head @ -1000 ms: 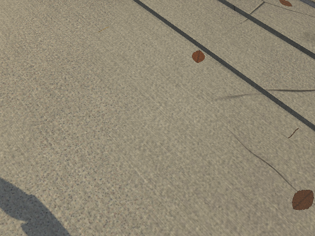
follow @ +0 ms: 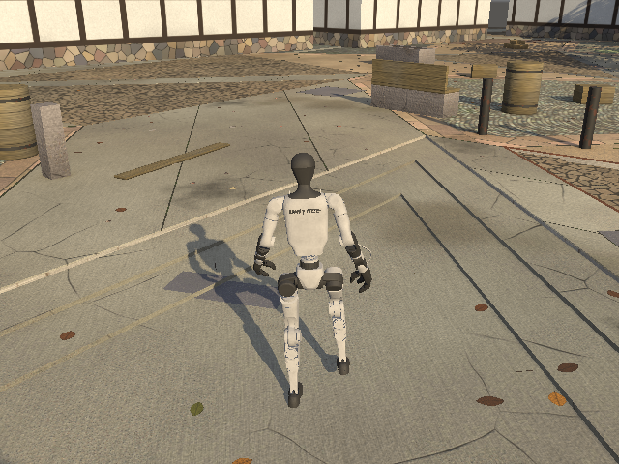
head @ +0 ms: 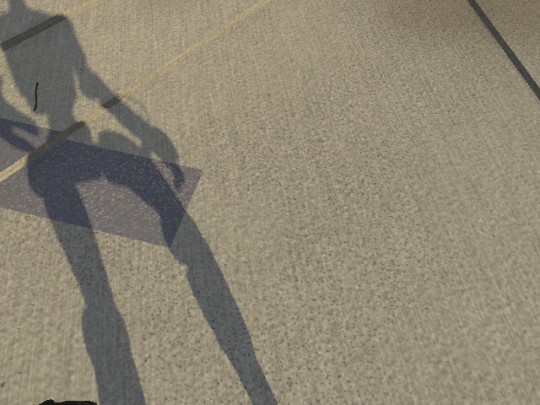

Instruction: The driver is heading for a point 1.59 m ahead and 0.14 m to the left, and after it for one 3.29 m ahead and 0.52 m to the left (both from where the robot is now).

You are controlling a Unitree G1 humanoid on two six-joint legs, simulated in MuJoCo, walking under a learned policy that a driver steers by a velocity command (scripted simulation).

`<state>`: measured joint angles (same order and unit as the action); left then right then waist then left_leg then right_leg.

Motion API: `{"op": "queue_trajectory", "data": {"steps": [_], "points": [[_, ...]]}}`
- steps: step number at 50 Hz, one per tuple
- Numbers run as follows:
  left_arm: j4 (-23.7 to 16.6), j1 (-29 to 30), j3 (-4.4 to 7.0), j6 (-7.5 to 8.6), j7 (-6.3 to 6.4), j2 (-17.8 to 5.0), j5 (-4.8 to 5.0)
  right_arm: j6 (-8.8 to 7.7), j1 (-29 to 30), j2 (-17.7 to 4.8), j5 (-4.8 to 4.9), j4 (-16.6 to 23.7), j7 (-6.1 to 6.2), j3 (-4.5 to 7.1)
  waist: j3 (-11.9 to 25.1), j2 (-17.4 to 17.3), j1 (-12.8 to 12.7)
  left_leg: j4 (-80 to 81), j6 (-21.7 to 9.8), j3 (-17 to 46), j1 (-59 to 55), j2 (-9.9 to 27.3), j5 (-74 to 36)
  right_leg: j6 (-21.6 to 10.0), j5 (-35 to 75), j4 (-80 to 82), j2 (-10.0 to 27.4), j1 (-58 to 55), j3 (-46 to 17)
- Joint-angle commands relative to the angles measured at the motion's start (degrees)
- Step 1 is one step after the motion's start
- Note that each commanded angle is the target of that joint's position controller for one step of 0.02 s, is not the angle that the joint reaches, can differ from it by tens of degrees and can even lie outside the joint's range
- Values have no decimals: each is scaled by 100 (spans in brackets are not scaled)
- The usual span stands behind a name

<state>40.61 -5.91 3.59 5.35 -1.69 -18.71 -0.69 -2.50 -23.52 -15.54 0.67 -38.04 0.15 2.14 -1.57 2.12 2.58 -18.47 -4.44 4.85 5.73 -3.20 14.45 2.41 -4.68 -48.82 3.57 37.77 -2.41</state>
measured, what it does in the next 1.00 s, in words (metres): walks ahead, turning left: right foot, then left foot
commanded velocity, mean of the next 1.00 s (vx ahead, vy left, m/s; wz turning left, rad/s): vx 0.49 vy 0.00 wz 0.35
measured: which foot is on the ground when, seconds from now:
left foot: down 0.00-0.22, up 0.24-0.70, down 0.72-1.00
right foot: up 0.00-0.20, down 0.22-0.74, up 0.76-1.00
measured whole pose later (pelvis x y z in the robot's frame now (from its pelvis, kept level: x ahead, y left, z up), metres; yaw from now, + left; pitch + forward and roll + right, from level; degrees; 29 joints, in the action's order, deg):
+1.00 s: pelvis +0.55 +0.13 +0.00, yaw +19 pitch +1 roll +1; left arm 45.1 -8.9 2.5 3.2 -0.9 -18.4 1.2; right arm -4.7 -18.6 -15.9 -0.6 -43.0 -1.1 3.1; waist -2.0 2.7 2.2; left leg -15.9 -3.8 -3.5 6.9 -3.4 9.9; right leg 1.3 -9.6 -55.7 6.9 37.4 -2.4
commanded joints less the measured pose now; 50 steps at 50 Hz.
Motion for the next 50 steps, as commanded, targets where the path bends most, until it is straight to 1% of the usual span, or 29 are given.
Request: {"op": "queue_trajectory", "data": {"steps": [1,5,8,10,11,12,13,14,15,16,17,18,19,22,25,28,31,34,35,36,37,38,39,40,41,42,43,46,50], "points": [[-538,884,5,85,-25,-219,41,-92,84,-1139,48,236,130,361,-125,-759,40,651,-720,896,215,1029,-1599,94,881,1157,-298,-77,108],[-746,1436,3,148,-116,-280,100,-63,-242,-1151,126,-61,161,392,-265,-758,184,472,-629,1284,1,1225,-1372,-62,1137,1919,-406,-348,-59],[-725,1254,74,200,-126,-435,104,19,-194,-1168,110,-166,213,435,-230,-908,35,107,-513,1548,-380,1403,-1857,-236,700,2126,-411,-700,-132],[-562,493,217,227,-57,-676,93,77,-73,-1124,70,-132,198,430,262,-1070,-325,-724,-349,1489,-424,1195,-3316,-463,267,2229,-577,-1856,138],[-436,-321,304,227,-8,-849,57,93,94,-997,31,-29,165,366,947,-1017,-769,-1814,-154,1310,22,866,-3414,-706,387,2163,-278,-3241,-10],[-386,-1331,364,184,59,-1195,-21,83,26,-624,-116,139,149,225,2006,-259,-1050,-3556,41,1008,1086,386,-1663,-1050,37,1885,827,-5090,-1208],[-199,-1416,374,131,-15,-1293,-35,31,-1029,-197,122,185,115,107,2771,1917,-413,-5352,354,747,3039,-267,2120,-1905,-1305,2669,2098,-6616,-4140],[-340,-1218,236,101,-4,-638,72,30,-720,-893,216,6,126,225,2069,1051,-611,-5869,410,836,3528,208,1760,-1664,-2227,3058,1912,-6037,-4060],[-348,-919,172,58,49,-386,98,41,12,-1180,210,112,113,314,1175,485,-724,-5790,434,556,3648,426,1196,-1441,-2024,3154,1689,-5136,-2950],[-314,-687,154,32,64,-378,50,46,339,-1118,139,173,130,309,684,25,-598,-5606,454,374,3431,656,809,-1355,-1253,3276,1473,-4300,-2289],[-241,-575,141,25,73,-312,12,39,548,-1034,64,238,112,324,365,-9,-495,-5354,443,343,3281,813,609,-1345,-709,3416,1285,-3713,-1817],[-199,-519,130,56,93,-293,-40,68,464,-905,98,249,78,318,291,183,-346,-5227,422,345,2995,950,476,-1319,-475,3584,1167,-3342,-1438],[-149,-484,137,94,98,-261,-17,105,417,-773,132,250,65,298,243,296,-294,-5101,417,277,2905,1005,450,-1360,-391,3751,1110,-3171,-1185],[76,-568,181,182,86,-388,68,167,734,-469,73,396,59,205,-40,161,-271,-4511,458,214,3161,1079,307,-1533,31,4099,1178,-2909,-683],[211,-638,210,165,66,-544,75,87,1054,-384,32,438,-8,135,-94,41,-319,-3546,472,164,3245,1029,-541,-1543,526,4198,1052,-3077,-128],[318,-784,216,91,73,-683,153,-48,1717,-304,24,552,-140,56,-242,-22,-540,-2350,423,-242,2902,884,-1344,-1380,774,4192,844,-3093,401],[535,-1233,248,-4,73,-880,242,-99,2256,-341,57,746,-233,38,-339,19,-702,-1711,326,-417,2844,786,-1327,-1312,875,4108,1062,-3584,397],[677,-1349,270,-144,107,-1043,296,-104,2191,-585,14,817,-268,140,-148,192,-455,-1320,79,-622,2407,522,-699,-1145,2265,3498,1241,-4154,474],[693,-1269,259,-190,128,-1075,301,-98,1663,-738,-9,683,-255,239,208,230,-85,-1098,-56,-784,1579,334,-779,-1015,3137,2800,1127,-4099,670],[698,-1304,192,-211,159,-942,269,-73,792,-1010,-9,400,-211,397,729,186,339,-1001,-211,-860,253,171,-964,-833,3402,1738,883,-3650,912],[532,-1318,40,-182,184,-626,91,-14,-211,-1470,-20,215,-112,547,1494,-417,719,-1234,-534,351,-1503,1135,-1196,-588,1673,-55,609,-2357,1039],[376,-1967,-176,-72,119,58,57,-16,-181,-1926,-43,203,-105,575,2233,-1798,125,-515,-1486,3317,-2863,2494,23,-275,-2675,-1941,-445,-357,602],[455,-1502,-30,24,80,-587,216,-65,-169,-1333,-17,281,-137,431,2236,-1077,451,-88,-1413,3659,-2756,2489,392,-323,-2884,-2536,-270,203,-234],[250,-1008,28,80,55,-745,365,-113,138,-1140,-36,240,-151,354,1363,-1009,395,-13,-1207,2722,-2137,2284,-82,-387,-2431,-2570,-26,611,-151],[222,-806,0,108,85,-652,315,-144,456,-1011,-29,226,-158,316,918,-677,214,44,-1077,2046,-1413,2027,-788,-397,-1937,-2282,215,497,-74],[231,-742,18,100,100,-623,207,-163,725,-860,-58,226,-174,279,630,-603,34,182,-1010,1577,-798,1830,-1328,-359,-1613,-1952,361,278,-60],[274,-871,24,43,85,-582,188,-192,884,-721,-107,245,-175,236,559,-662,-163,371,-977,1299,-381,1691,-1596,-330,-1369,-1801,476,-82,-120],[373,-1039,-35,-157,73,-291,190,-318,995,-742,-77,110,-151,264,380,-610,-374,861,-1068,721,159,1674,-1857,-155,-1015,-1391,519,-311,-84],[208,-386,-73,-223,62,-191,182,-377,867,-844,-149,-141,-62,303,-51,-514,-188,1177,-844,-138,239,1517,-1677,-58,251,-193,420,22,-209]]}}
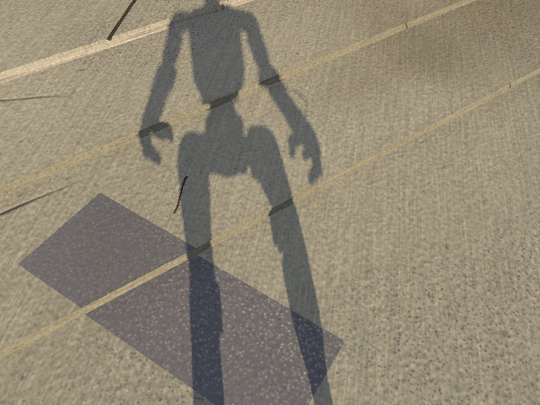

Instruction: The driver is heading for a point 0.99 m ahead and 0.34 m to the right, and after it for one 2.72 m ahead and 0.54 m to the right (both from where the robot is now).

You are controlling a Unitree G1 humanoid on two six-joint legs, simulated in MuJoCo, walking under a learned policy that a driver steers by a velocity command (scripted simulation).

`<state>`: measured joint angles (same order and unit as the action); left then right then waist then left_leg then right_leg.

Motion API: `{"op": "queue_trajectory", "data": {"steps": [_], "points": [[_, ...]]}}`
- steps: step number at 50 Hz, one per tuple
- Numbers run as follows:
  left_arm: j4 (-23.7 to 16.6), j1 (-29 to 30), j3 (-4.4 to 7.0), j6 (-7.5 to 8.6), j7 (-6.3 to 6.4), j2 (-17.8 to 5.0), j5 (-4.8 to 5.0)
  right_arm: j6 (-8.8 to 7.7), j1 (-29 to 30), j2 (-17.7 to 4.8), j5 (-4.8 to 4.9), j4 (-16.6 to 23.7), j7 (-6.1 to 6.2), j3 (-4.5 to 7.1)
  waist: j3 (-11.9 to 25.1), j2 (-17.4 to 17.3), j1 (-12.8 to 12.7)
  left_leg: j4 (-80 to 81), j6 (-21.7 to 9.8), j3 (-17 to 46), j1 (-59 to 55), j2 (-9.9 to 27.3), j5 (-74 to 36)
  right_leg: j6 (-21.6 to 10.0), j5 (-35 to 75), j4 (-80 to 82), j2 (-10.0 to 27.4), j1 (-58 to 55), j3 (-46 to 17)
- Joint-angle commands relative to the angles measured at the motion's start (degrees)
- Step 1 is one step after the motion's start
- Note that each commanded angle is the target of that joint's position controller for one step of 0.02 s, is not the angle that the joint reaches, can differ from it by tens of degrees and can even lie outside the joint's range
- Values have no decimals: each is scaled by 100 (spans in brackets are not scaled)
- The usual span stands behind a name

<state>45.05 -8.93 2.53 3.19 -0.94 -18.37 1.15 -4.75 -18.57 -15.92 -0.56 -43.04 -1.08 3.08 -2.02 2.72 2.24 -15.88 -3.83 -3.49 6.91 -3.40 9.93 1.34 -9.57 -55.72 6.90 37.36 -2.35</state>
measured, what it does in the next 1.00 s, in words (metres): walks ahead, turning right: right foot, then left foot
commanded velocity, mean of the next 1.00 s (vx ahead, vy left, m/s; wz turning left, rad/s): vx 0.24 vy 0.00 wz -0.47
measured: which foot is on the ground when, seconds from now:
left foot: down 0.00-0.28, up 0.30-0.72, down 0.74-1.00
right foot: up 0.00-0.24, down 0.26-0.74, up 0.76-1.00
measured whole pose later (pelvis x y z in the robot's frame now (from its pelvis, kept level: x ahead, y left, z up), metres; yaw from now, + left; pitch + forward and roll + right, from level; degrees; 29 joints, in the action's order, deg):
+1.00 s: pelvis +0.38 -0.08 -0.01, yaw -32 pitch +1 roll -1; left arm 38.1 -9.5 3.9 -3.9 1.6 -18.7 0.7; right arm 0.0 -8.1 -15.2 -0.8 -40.6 1.2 2.5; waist -3.9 1.3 1.1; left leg -25.7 -0.5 -0.1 18.3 1.2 8.7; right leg 5.1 -26.8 -52.4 -0.9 24.4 -3.9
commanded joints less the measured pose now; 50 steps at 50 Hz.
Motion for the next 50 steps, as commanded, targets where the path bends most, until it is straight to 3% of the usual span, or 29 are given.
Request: {"op": "queue_trajectory", "data": {"steps": [1,5,9,11,12,13,14,15,16,17,18,19,20,22,26,29,32,34,36,37,38,39,40,41,42,44,46,50], "points": [[-271,60,24,12,-38,-202,4,-155,364,-840,-28,322,75,214,-60,-582,-97,952,-820,487,119,1488,-1198,30,1080,866,13,-7,-182],[-524,711,-22,58,-144,-130,0,-126,81,-987,28,79,114,258,-262,-507,182,977,-658,51,-283,1631,-1134,-111,1632,1811,-162,-74,44],[-798,1003,-1,63,-282,-197,-21,31,-49,-1073,117,-111,159,314,-312,-528,194,453,-485,-150,-1203,1900,-1955,-409,857,2171,-295,192,247],[-845,701,90,41,-317,-367,-32,131,75,-1233,122,-84,225,359,27,-734,-52,-337,-318,-339,-1413,1882,-3924,-620,224,2147,-625,-400,610],[-737,113,203,18,-304,-542,-28,196,148,-1271,116,-54,266,366,410,-778,-393,-1190,-196,-488,-1340,1774,-4783,-758,104,2201,-875,-1171,788],[-515,-799,386,-5,-240,-847,-3,235,145,-1188,106,-6,315,324,914,-620,-849,-2459,6,-665,-756,1520,-4714,-968,333,2405,-1076,-2532,729],[-446,-1504,568,-62,-117,-1438,-15,182,-47,-878,-17,209,347,202,1517,292,-980,-4479,353,-734,944,1055,-2623,-1493,828,2468,20,-4341,-1093],[-656,-1141,544,-34,-116,-1641,-42,7,-414,-363,-77,377,253,15,2253,1390,-451,-6421,724,176,2919,-258,2377,-2634,1057,3332,1313,-5775,-4268],[-761,-1094,426,-11,-130,-1205,-53,-162,6,-924,75,377,144,118,2389,631,-813,-6721,607,1138,3327,132,2378,-2434,1495,3493,1234,-5789,-3946],[-788,-879,366,14,-109,-957,-78,-229,414,-967,206,524,115,112,1687,306,-760,-6502,522,1028,3429,356,2065,-2212,2286,3376,1023,-5133,-2923],[-796,-617,353,22,-101,-851,-44,-241,573,-899,126,534,165,103,1086,-302,-543,-5995,530,914,3388,584,1750,-2001,2966,3354,727,-4291,-2241],[-847,-399,311,6,-61,-675,-16,-189,637,-986,1,530,225,157,850,-365,-398,-5568,564,867,3149,753,1551,-1877,3280,3430,570,-3692,-1848],[-922,-288,291,-21,-29,-661,-85,-104,587,-982,-18,554,236,171,739,-229,-244,-5426,608,871,2783,775,1427,-1861,3563,3548,458,-3155,-1717],[-931,-189,327,-48,20,-744,-124,42,385,-779,-35,533,263,123,723,-102,-75,-4949,769,790,2530,713,1286,-1892,4079,3658,327,-2659,-1477],[-866,-207,393,-202,184,-919,-21,152,668,-584,-56,583,308,47,918,61,-118,-3613,980,699,2317,439,292,-1583,3996,3488,-39,-2388,-1123],[-844,-272,392,-370,287,-896,18,172,1135,-566,1,674,249,32,975,243,-286,-2805,999,769,2108,258,-347,-1301,3161,3331,-168,-2403,-1284],[-853,-336,388,-465,316,-870,2,154,1474,-642,31,773,191,58,877,358,-399,-2174,938,927,2080,130,-178,-1224,2476,3101,-101,-2655,-1798],[-907,-268,374,-491,319,-827,-2,103,1427,-747,30,777,162,116,814,481,-339,-1670,825,1028,1913,92,11,-1155,2126,2871,-77,-2857,-2210],[-1009,-23,338,-495,321,-738,13,20,1123,-809,21,701,163,174,745,567,-73,-599,590,979,1176,215,-861,-911,1635,2483,-336,-2772,-2338],[-1089,-138,260,-470,305,-498,-61,1,948,-1092,-65,717,209,236,1044,147,-119,-566,262,1527,238,1036,-1941,-669,691,1829,-616,-2333,-2079],[-1097,-805,189,-436,293,-218,-101,80,1093,-1441,-206,778,267,293,1211,-1320,-579,-721,-652,2882,-811,2275,-3998,-281,-2177,746,-1428,-1160,-1212],[-1061,-963,260,-436,279,-639,-93,163,681,-1152,-179,651,252,280,1456,-1801,-385,-634,-1367,3861,-992,2945,-3999,20,-3289,-462,-1406,-556,-746],[-941,-941,394,-473,268,-1020,-53,188,767,-893,-86,727,242,203,1244,-1223,-314,-686,-1296,3375,-788,2713,-3558,192,-2913,-1197,-1161,-417,-774],[-874,-767,446,-553,283,-1054,-9,231,919,-732,-64,753,249,168,1043,-894,-306,-738,-1014,2668,-568,2304,-3088,316,-2498,-1504,-1029,-323,-662],[-872,-640,435,-634,310,-951,6,272,1078,-667,-27,773,252,139,842,-819,-301,-664,-852,2253,-276,2005,-2646,393,-2245,-1533,-966,-310,-608],[-950,-514,338,-703,302,-604,3,347,1232,-741,-46,728,258,139,612,-975,-339,-432,-790,1694,273,1653,-2290,454,-1888,-1150,-922,-644,-347],[-999,-445,254,-680,294,-372,-14,395,1239,-763,-68,675,264,157,708,-1204,-298,-378,-860,1406,270,1557,-2375,466,-1836,-463,-917,-963,-119],[-1039,-247,176,-638,231,-313,-73,440,1214,-910,12,555,230,204,951,-1386,-138,-424,-973,1337,183,1726,-2238,334,-1527,993,-743,-1741,55]]}}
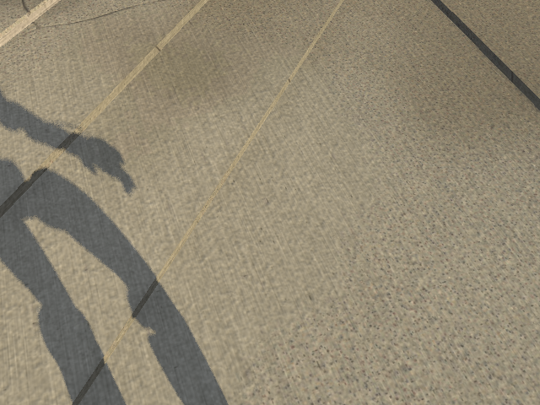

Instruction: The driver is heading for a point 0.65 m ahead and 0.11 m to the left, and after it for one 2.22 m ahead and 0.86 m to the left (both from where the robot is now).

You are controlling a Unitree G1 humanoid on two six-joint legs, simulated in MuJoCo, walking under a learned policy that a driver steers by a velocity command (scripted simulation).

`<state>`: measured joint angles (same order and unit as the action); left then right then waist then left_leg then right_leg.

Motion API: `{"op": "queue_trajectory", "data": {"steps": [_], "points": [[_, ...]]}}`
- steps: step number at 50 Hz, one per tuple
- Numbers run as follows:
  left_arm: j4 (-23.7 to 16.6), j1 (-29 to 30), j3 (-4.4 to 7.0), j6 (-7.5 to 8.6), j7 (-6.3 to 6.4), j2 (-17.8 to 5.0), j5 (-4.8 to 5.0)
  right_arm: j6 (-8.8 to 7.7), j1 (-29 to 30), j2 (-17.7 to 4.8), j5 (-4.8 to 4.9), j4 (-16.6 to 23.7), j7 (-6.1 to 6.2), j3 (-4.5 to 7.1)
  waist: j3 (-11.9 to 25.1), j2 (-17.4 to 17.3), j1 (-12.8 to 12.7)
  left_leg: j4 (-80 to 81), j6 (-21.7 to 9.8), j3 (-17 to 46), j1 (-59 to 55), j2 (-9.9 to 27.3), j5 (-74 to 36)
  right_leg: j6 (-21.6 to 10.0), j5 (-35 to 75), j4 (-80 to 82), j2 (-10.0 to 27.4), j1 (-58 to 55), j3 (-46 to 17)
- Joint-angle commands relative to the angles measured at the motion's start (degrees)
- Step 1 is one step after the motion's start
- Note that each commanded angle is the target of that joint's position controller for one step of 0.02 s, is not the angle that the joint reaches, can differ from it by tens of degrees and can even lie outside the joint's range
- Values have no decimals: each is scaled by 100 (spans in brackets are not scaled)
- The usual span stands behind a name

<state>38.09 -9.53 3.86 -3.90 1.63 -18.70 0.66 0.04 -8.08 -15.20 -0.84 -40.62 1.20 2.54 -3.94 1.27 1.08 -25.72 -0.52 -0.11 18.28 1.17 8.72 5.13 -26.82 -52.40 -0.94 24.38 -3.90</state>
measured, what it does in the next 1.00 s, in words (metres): walks ahead: right foot, then left foot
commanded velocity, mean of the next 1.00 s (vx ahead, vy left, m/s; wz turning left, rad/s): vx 0.36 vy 0.00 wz -0.07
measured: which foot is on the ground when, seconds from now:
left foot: down 0.00-0.12, up 0.14-0.48, down 0.50-1.00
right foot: up 0.00-0.08, down 0.10-0.52, up 0.54-1.00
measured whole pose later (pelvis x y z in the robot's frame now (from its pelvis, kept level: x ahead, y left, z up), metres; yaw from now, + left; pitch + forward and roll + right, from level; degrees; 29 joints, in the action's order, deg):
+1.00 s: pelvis +0.34 +0.00 -0.02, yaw -1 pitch +2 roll +1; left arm 36.8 -1.2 1.6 4.9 -2.7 -14.4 0.8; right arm -2.9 -24.6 -17.0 1.1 -51.8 0.3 2.9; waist -1.8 1.2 5.2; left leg -14.6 -0.6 -0.9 -7.2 -1.1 23.7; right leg -3.3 -0.7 -28.4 1.1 30.7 1.0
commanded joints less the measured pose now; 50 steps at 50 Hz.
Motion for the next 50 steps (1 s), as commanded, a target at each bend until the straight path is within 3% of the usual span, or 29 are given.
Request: {"op": "queue_trajectory", "data": {"steps": [1,3,4,5,6,7,8,9,11,13,17,21,23,25,26,27,28,29,31,32,36,40,43,45,48,49,50], "points": [[-326,-192,49,69,-49,-317,-24,-25,123,-1017,65,269,-11,261,1134,-1256,2,545,-1307,1039,-948,1300,-1908,-94,324,977,41,-590,258],[-212,-374,55,80,-102,-297,-34,2,176,-1023,137,200,-30,239,1036,-1186,-134,420,-1172,992,-729,1218,-1300,-273,1011,2030,-18,-1098,424],[-101,-579,44,88,-130,-243,-51,0,129,-915,165,144,-43,193,1072,-1072,-242,414,-972,883,-396,1093,-341,-433,1415,2743,-66,-1673,504],[-91,-611,28,88,-129,-286,-104,-38,-101,-693,138,31,-82,109,1035,-809,-238,348,-538,715,201,861,792,-623,1580,3046,98,-2312,225],[-99,-875,66,86,-78,-594,-161,-80,-141,-341,-37,51,-151,-8,1112,277,-202,-808,-17,110,983,316,1865,-983,1173,3318,1150,-2848,-1103],[-12,-997,233,107,-112,-1210,-166,-142,189,-476,27,292,-126,37,691,1404,-397,-1541,186,-291,1625,-208,2346,-1855,-706,4004,1991,-1971,-2298],[-61,-884,240,238,-112,-1179,-223,-178,653,-975,147,378,-76,189,113,1077,-639,-2403,208,85,1886,25,2163,-2089,-1649,4498,2003,-1567,-2760],[3,-729,175,362,-78,-960,-219,-196,527,-1114,219,322,-67,291,-140,1064,-446,-2800,165,187,2171,110,1860,-1968,-1546,4556,1910,-1568,-2623],[56,-622,87,526,-21,-643,-65,-241,173,-992,154,93,-70,322,-115,998,-316,-2927,164,280,2426,270,1259,-1710,-834,4511,1617,-1999,-2077],[130,-777,51,607,8,-504,-54,-365,224,-732,135,29,-137,273,-15,680,-338,-2717,161,155,2352,266,652,-1605,-30,4501,1412,-2162,-1596],[207,-944,129,658,-22,-654,-13,-482,539,-427,162,69,-250,133,130,692,-483,-1312,233,-70,1437,143,120,-1582,814,4424,1224,-1903,-925],[331,-1135,201,663,-107,-846,57,-502,619,-614,234,137,-331,113,19,670,-499,-698,101,-87,788,105,235,-1677,634,4286,1467,-1576,-1042],[359,-1054,192,641,-135,-826,80,-522,279,-717,245,30,-342,138,38,575,-240,-369,-58,-141,173,64,76,-1562,655,4066,1481,-1378,-1018],[387,-1067,92,630,-147,-558,15,-523,-622,-924,250,-273,-272,245,342,369,188,-149,-240,-129,-1137,-8,247,-1311,1146,3144,1147,-898,-693],[278,-1002,-42,654,-159,-182,-80,-540,-1406,-1308,201,-400,-219,347,893,-501,512,206,-569,1052,-2198,917,616,-997,1131,1315,635,-277,-112],[-61,-1133,-100,774,-111,35,-15,-525,-1830,-1960,115,-486,-269,492,1286,-2144,450,1114,-1421,3641,-3159,2051,2195,-660,-338,-561,-131,1425,329],[-4,-987,46,854,-93,-538,88,-567,-1632,-1440,133,-440,-311,344,975,-1411,472,1417,-1510,4059,-2904,2092,2973,-657,-468,-1429,113,1989,-229],[-19,-772,102,894,-129,-698,177,-583,-1310,-1151,127,-386,-301,250,470,-1154,343,1395,-1332,3389,-2530,1930,2715,-767,66,-1598,386,2274,-229],[49,-599,81,910,-146,-518,71,-575,-882,-884,69,-292,-292,170,201,-676,161,1487,-1174,2403,-1994,1470,1466,-766,899,-1285,699,2133,-95],[64,-585,85,893,-166,-442,30,-572,-788,-799,34,-273,-276,133,185,-705,69,1586,-1105,2012,-1735,1294,941,-739,1172,-1108,812,1877,-86],[-15,-344,39,807,-185,-204,-39,-604,-873,-863,102,-371,-221,152,133,-545,6,1857,-1209,1201,-1472,1100,-568,-466,1853,-336,816,1816,127],[-246,431,-73,874,-244,47,-17,-542,-1095,-974,139,-517,-142,170,-1,-528,221,1929,-1075,567,-1306,879,-1110,-386,2902,1227,649,1430,325],[-405,970,-103,922,-340,63,28,-496,-1444,-1049,186,-687,-112,188,-134,-472,395,1917,-1068,502,-1443,1010,-1017,-444,3296,1883,492,1176,409],[-505,1164,-90,942,-403,2,46,-443,-1552,-1073,210,-786,-99,206,-198,-478,360,1777,-1018,529,-1818,1201,-1208,-576,3175,2142,459,1230,325],[-511,1002,-19,955,-455,-204,25,-360,-1509,-1194,213,-837,-67,264,28,-574,99,1205,-864,498,-2346,1356,-2485,-834,2557,2328,284,811,402],[-423,632,50,945,-435,-344,11,-329,-1455,-1266,201,-831,-55,287,324,-673,-128,700,-802,429,-2415,1301,-3497,-952,2345,2326,110,230,549],[-182,-192,176,927,-388,-556,9,-282,-1374,-1221,180,-812,-43,263,853,-613,-578,-304,-665,224,-2218,1059,-4175,-1131,2416,2453,-52,-901,714]]}}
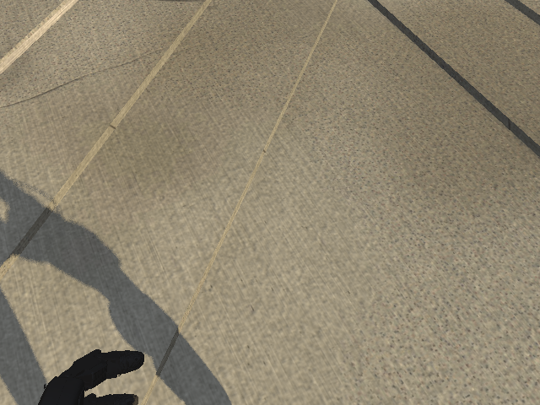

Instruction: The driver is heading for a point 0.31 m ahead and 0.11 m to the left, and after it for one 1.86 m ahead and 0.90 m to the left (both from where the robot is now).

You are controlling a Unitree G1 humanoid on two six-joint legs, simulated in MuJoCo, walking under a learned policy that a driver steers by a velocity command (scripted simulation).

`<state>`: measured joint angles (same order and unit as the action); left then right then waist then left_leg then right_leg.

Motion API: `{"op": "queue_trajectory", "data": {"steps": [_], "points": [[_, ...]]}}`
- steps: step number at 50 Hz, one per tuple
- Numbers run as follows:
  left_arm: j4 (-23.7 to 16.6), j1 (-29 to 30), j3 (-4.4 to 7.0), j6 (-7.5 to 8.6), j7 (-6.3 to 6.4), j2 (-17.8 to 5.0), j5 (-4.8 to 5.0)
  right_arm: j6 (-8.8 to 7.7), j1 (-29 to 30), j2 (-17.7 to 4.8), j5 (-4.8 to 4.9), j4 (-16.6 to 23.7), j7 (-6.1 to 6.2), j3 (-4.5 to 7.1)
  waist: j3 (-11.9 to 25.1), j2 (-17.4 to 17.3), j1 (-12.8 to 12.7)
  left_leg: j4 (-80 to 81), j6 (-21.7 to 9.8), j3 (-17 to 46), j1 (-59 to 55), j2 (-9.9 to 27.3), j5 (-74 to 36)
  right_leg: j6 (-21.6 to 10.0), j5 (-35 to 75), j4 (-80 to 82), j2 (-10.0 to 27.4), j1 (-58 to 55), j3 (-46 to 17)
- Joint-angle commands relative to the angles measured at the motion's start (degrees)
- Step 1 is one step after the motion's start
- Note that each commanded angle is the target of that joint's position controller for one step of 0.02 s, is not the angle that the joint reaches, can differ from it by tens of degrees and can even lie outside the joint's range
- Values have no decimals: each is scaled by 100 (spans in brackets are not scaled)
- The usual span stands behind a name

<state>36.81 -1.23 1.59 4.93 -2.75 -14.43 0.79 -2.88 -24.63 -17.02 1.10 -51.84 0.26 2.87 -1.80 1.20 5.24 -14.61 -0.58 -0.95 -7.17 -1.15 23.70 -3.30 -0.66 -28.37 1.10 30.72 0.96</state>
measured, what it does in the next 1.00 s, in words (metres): walks ahead, turning left: right foot, then left foot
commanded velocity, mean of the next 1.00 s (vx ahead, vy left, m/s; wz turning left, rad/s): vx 0.21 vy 0.00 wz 0.46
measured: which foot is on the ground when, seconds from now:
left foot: down 0.00-0.04, up 0.06-0.50, down 0.52-0.98, up 1.00-1.00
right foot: up 0.00-0.00, down 0.02-0.50, up 0.52-0.96, down 0.98-1.00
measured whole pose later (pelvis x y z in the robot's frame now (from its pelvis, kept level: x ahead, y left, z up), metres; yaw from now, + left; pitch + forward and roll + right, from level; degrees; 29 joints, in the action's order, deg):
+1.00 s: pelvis +0.35 -0.01 +0.01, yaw +30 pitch +2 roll +0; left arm 43.7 -8.4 3.7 1.2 1.0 -16.5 -0.4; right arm 3.0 -9.2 -18.2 0.9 -35.1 1.8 4.9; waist -1.5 -1.8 0.5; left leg -33.7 -1.3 13.4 23.6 -8.4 13.9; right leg 1.0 -13.8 -30.1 -1.8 18.3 -4.6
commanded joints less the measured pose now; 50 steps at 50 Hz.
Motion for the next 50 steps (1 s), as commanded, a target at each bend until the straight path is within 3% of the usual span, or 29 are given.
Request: {"op": "queue_trajectory", "data": {"steps": [1,2,3,4,5,6,8,11,13,16,18,21,23,25,26,27,28,29,30,31,32,34,38,42,45,47,48,49,50], "points": [[155,-2023,503,17,125,-1256,-49,12,241,-834,-93,410,58,129,1413,-362,-1399,-2919,-487,266,1480,1043,-4582,-580,-144,-227,406,-3405,-446],[250,-2434,619,11,142,-1846,-140,-94,-601,6,-124,534,-2,-123,2353,1186,-1007,-5269,-88,152,3857,-30,-757,-1503,-1183,56,2020,-5651,-3216],[254,-2521,484,-8,150,-1259,-92,-219,-394,-431,14,381,-44,-40,2647,1130,-1246,-6078,-99,973,4511,-134,864,-1589,-1978,936,2258,-5575,-4418],[249,-2078,390,-2,171,-1036,-77,-278,236,-881,191,592,-63,107,1491,741,-1225,-6267,-156,957,4957,186,532,-1254,-2010,1099,2068,-4723,-3449],[234,-1690,342,2,185,-894,-83,-296,624,-849,196,700,-47,99,926,357,-1042,-5998,-171,766,4853,509,-12,-1056,-1627,1245,1832,-3847,-2630],[266,-1389,298,29,168,-731,-111,-266,794,-758,106,722,-29,110,500,192,-854,-5639,-131,713,4668,684,-358,-940,-1176,1464,1592,-3104,-2068],[320,-1073,276,140,149,-566,-163,-88,482,-564,74,592,-4,133,320,425,-527,-5323,-68,761,4029,904,-796,-817,-760,1872,1314,-2335,-1316],[510,-967,321,260,151,-647,-173,101,540,-347,49,631,44,129,-13,259,-388,-5004,69,790,4112,907,-1137,-858,268,2155,1292,-1901,-551],[592,-887,346,247,209,-743,-211,107,762,-339,-25,783,53,143,-126,231,-336,-4378,185,727,4216,825,-1627,-820,1654,2034,1187,-1886,61],[632,-856,367,132,345,-889,-183,39,1311,-153,-75,995,-87,74,-85,205,-533,-2995,204,219,3795,676,-2710,-645,2167,1874,915,-1915,789],[725,-1060,393,34,418,-1008,-139,40,1636,-102,-74,1185,-194,57,12,139,-695,-2507,177,78,3771,602,-2960,-649,2321,1714,1075,-2329,840],[792,-1094,453,-152,466,-1144,-10,101,1743,-284,-81,1411,-318,134,111,213,-672,-2190,-4,8,3860,518,-2401,-578,2540,1202,1357,-2998,839],[738,-946,500,-271,519,-1233,80,130,1506,-482,-116,1478,-371,235,267,308,-476,-2086,-196,-173,3552,295,-1763,-454,3225,500,1424,-3182,842],[663,-852,463,-368,548,-1096,103,103,498,-858,-112,1273,-312,447,766,10,37,-1277,-523,-289,2249,-121,-2359,-89,3035,-1280,995,-2908,1036],[582,-1173,365,-333,510,-865,-105,109,272,-1417,-119,1336,-156,589,1175,-1027,2,-1247,-942,1078,968,802,-5054,323,657,-2909,520,-1696,1073],[487,-1725,217,-287,409,-424,-350,121,558,-1737,-223,1556,-94,565,1785,-1810,-609,-1538,-2160,3315,-387,2075,-7200,725,-4130,-4777,-592,94,407],[545,-1615,261,-253,320,-819,-165,118,591,-1397,-215,1706,-158,493,2608,-1019,-268,-1061,-2437,3695,-437,2203,-5737,668,-3956,-5269,-459,312,-725],[427,-1139,314,-268,310,-998,10,107,997,-1156,-145,1801,-181,446,1914,-587,-279,-815,-2156,3149,108,1926,-4494,569,-3429,-5114,-242,655,-717],[420,-895,321,-308,373,-954,-35,135,1288,-938,-24,1796,-149,394,1284,-165,-398,-638,-1781,2693,777,1605,-3536,564,-2976,-4670,-20,758,-654],[430,-765,340,-376,448,-966,-105,180,1494,-782,10,1828,-102,338,921,-113,-496,-492,-1567,2432,1428,1410,-3033,581,-2700,-4210,116,595,-653],[407,-782,357,-436,472,-976,-126,215,1582,-778,-54,1862,-60,331,796,-308,-620,-378,-1469,2287,1925,1225,-2831,594,-2499,-3906,107,231,-638],[429,-929,330,-466,490,-813,-144,242,1588,-874,-156,1917,3,373,851,-582,-688,-342,-1418,2091,2207,1024,-3066,681,-2293,-3369,-33,-114,-546],[396,-749,286,-482,532,-707,-127,319,1480,-1017,-94,1935,151,440,1060,-670,-568,-437,-1318,2179,2141,920,-2572,858,-1931,-2474,-123,-222,-651],[319,-535,298,-455,495,-732,-83,426,1572,-991,-106,2003,186,441,887,-943,-461,-385,-1149,2507,2330,772,-1316,850,-1734,-1757,-218,-465,-709],[283,-529,323,-349,431,-780,-47,478,1537,-955,-96,2024,160,436,863,-1103,-405,-562,-1099,2868,2111,794,-1511,741,-1865,-1108,-302,-715,-710],[341,-770,358,-279,370,-802,-29,518,1629,-923,-38,2056,163,424,853,-1127,-558,-806,-977,2998,2069,699,-1840,593,-1543,-182,-336,-1174,-616],[409,-977,398,-256,351,-857,-42,542,1649,-868,13,2065,176,405,834,-1054,-683,-1011,-801,2910,2242,516,-1752,483,-1008,552,-229,-1660,-578],[409,-1118,490,-268,368,-1202,-130,549,1446,-649,7,2071,179,343,917,-424,-605,-1716,-488,2483,2789,142,-728,162,-789,928,670,-2303,-1260],[399,-936,594,-353,398,-1729,-277,513,1287,-515,33,2234,159,323,622,1385,-272,-2822,-116,1188,4042,-867,872,-706,209,1145,1823,-2516,-2653]]}}
Velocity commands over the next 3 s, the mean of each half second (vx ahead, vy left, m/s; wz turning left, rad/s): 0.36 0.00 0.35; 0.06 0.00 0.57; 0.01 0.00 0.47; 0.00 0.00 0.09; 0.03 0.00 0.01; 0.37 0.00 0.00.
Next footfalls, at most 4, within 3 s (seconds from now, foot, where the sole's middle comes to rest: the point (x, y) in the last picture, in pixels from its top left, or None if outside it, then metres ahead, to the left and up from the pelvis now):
0.02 right None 0.19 -0.11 -0.76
0.52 left None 0.39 0.12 -0.76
0.98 right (302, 396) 0.46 -0.09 -0.76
1.40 left None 0.29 0.11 -0.76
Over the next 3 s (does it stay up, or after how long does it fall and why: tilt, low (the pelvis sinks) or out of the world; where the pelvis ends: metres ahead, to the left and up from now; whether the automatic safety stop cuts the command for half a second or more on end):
stays up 0.47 0.13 0.01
